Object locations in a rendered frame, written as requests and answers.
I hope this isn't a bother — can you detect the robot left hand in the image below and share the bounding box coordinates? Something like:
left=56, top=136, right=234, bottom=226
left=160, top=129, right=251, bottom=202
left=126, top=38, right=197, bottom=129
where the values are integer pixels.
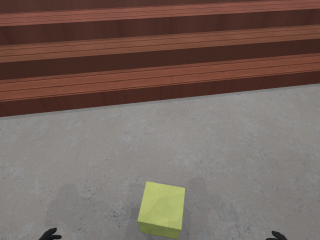
left=39, top=227, right=62, bottom=240

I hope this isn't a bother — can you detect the carton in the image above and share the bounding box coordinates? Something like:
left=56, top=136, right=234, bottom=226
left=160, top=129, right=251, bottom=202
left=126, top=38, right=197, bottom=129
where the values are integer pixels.
left=137, top=181, right=185, bottom=240

